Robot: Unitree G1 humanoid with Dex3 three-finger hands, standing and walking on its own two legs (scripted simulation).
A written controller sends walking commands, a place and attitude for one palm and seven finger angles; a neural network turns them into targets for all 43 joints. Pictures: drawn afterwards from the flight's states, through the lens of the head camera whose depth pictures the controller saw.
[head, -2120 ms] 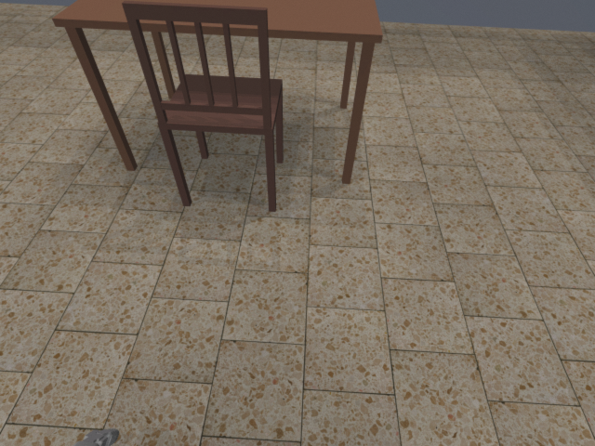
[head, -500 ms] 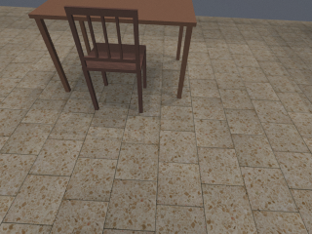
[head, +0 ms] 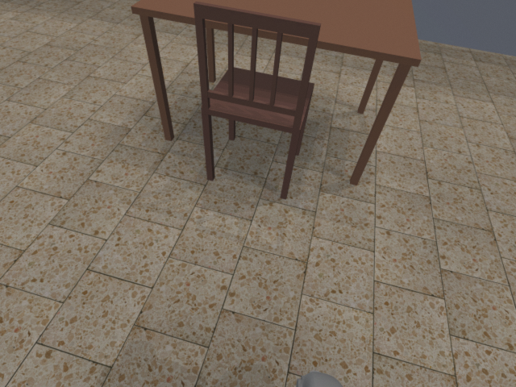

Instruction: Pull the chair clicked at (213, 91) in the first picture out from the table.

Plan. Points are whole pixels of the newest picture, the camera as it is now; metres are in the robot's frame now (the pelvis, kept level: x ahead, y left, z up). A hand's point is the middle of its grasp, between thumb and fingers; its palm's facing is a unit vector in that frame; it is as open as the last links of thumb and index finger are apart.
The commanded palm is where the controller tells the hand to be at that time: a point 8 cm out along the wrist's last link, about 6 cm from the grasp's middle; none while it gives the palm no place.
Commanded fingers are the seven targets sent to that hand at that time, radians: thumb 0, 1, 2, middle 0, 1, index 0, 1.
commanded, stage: walk to a spot facing it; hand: left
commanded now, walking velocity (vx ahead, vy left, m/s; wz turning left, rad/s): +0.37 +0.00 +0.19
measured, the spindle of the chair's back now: (253, 66) +1.17 +0.06 -0.10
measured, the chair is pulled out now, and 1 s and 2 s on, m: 0.00 0.00 0.00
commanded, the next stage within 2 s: turn to face it in 0.64 s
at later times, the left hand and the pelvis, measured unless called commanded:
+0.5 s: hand (184, 332) +0.25 +0.15 -0.17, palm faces +0.20 -0.95 -0.22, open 7.2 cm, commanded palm none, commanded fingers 0.00 0.90 0.90 -0.20 -0.30 -0.20 -0.30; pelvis +0.22 -0.05 -0.01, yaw +10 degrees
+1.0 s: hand (153, 301) +0.31 +0.23 -0.19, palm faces +0.35 -0.92 -0.18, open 7.3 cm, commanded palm none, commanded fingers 0.00 0.90 0.90 -0.20 -0.30 -0.20 -0.30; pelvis +0.37 +0.05 +0.00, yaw +15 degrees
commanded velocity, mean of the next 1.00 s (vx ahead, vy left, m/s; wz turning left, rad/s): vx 0.22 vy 0.00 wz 0.14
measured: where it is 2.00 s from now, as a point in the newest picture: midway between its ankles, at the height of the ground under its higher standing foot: (239, 337)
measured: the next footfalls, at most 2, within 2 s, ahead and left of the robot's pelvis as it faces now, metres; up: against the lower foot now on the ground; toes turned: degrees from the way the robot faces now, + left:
right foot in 0.28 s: +0.30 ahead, -0.14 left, +0.00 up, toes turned -3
left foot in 0.76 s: +0.41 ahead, +0.14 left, +0.00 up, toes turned +28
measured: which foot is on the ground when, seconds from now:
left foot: down 0.00-0.28, up 0.30-0.74, down 0.76-1.00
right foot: up 0.00-0.26, down 0.28-0.76, up 0.78-1.00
